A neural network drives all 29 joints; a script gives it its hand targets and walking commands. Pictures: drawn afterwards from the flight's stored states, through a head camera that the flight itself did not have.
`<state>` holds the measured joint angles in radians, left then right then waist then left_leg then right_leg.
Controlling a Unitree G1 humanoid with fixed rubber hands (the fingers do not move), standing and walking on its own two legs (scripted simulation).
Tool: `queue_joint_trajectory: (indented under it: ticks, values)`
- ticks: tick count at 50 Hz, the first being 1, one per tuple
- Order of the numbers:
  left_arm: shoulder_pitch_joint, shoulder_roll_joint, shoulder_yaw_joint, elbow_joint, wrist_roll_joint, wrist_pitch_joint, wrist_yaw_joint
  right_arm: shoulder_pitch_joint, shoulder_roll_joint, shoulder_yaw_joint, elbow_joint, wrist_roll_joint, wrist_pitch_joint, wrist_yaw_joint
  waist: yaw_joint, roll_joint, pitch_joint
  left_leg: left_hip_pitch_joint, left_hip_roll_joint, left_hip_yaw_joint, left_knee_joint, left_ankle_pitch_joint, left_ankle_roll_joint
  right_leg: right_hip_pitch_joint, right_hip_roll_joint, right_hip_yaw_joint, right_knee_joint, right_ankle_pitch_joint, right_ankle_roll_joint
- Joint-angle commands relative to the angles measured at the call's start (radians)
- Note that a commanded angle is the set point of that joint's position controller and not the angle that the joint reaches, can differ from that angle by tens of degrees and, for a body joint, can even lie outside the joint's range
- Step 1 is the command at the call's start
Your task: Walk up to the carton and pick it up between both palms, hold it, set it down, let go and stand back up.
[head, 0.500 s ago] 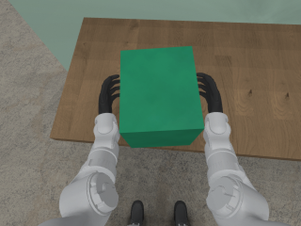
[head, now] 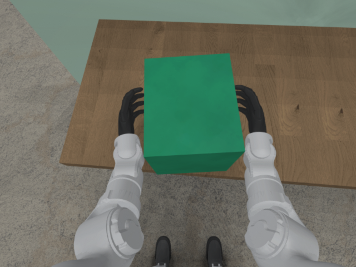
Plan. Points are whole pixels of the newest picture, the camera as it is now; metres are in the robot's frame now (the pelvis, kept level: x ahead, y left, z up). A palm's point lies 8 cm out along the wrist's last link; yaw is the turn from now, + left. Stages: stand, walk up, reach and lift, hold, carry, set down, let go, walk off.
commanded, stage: reach and lift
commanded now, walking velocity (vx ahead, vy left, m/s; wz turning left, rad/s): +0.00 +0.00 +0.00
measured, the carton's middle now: (189, 120) +0.46 -0.02 -0.08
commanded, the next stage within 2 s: none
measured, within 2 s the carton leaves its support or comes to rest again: leaves its support in 1.46 s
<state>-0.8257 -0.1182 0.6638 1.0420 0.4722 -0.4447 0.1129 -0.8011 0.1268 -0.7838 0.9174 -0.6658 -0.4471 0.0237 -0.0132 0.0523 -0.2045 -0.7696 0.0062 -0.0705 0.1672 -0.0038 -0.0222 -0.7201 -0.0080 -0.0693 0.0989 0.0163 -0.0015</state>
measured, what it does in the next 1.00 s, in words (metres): stands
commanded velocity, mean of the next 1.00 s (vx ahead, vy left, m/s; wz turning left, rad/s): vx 0.00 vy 0.00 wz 0.00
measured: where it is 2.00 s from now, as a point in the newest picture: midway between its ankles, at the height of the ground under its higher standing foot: outside the picture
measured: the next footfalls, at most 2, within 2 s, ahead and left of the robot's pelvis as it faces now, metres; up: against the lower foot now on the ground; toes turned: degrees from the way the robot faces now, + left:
none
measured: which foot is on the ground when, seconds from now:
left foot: down 0.00-1.00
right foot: down 0.00-1.00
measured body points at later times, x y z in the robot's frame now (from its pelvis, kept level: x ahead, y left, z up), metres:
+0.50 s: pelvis +0.00 +0.00 +0.00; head +0.19 -0.02 +0.41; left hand +0.45 +0.12 -0.04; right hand +0.44 -0.16 -0.04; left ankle +0.00 +0.13 -0.74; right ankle -0.01 -0.12 -0.74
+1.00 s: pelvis +0.00 +0.00 +0.00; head +0.18 -0.01 +0.41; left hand +0.44 +0.12 -0.04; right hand +0.44 -0.16 -0.04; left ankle +0.00 +0.13 -0.74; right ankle -0.01 -0.12 -0.74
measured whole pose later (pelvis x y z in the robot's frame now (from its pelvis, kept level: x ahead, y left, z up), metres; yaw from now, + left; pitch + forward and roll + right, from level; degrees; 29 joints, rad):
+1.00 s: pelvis +0.00 +0.00 +0.00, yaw +0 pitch +37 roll -1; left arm -0.84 -0.06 0.57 1.20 0.33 -0.51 0.15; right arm -0.80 0.04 -0.63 1.07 -0.55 -0.50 -0.06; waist -0.01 0.05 -0.28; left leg -0.83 0.01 -0.07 0.20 -0.01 -0.02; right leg -0.79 -0.01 -0.07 0.14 0.00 0.00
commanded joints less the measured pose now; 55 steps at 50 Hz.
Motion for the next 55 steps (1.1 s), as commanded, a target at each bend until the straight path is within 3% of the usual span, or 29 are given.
queue_joint_trajectory:
  ticks: [1,20,29,42,55]
  values:
    - [-0.364,-0.447,-0.258,0.065,0.082,-0.031,-0.104,-0.371,0.430,0.231,0.071,-0.080,-0.032,0.059,-0.038,0.001,-0.654,0.403,-0.042,0.053,0.098,0.326,-0.070,0.430,0.059,-0.036,0.130,0.396,0.011]
    - [-0.383,-0.455,-0.256,0.117,0.072,-0.054,-0.104,-0.383,0.471,0.292,0.111,-0.073,-0.068,0.027,-0.029,-0.013,-0.695,0.314,-0.048,0.055,0.087,0.336,-0.044,0.522,0.047,-0.017,0.169,0.519,0.021]
    - [-0.416,-0.458,-0.280,0.129,0.049,-0.061,-0.098,-0.402,0.459,0.316,0.141,-0.064,-0.078,0.027,-0.033,-0.013,-0.739,0.360,-0.041,0.051,0.097,0.334,-0.051,0.461,0.056,-0.020,0.164,0.468,0.017]
    - [-0.445,-0.482,-0.351,0.205,-0.011,-0.089,-0.092,-0.430,0.456,0.416,0.198,0.000,-0.105,0.024,-0.036,-0.022,-0.792,0.328,-0.042,0.049,0.123,0.348,-0.045,0.473,0.060,-0.011,0.205,0.528,0.018]
    - [-0.449,-0.522,-0.468,0.247,-0.099,-0.116,-0.088,-0.416,0.460,0.544,0.245,0.104,-0.105,0.023,-0.064,-0.014,-0.833,0.342,-0.041,0.038,0.170,0.399,-0.054,0.459,0.073,-0.001,0.237,0.572,0.011]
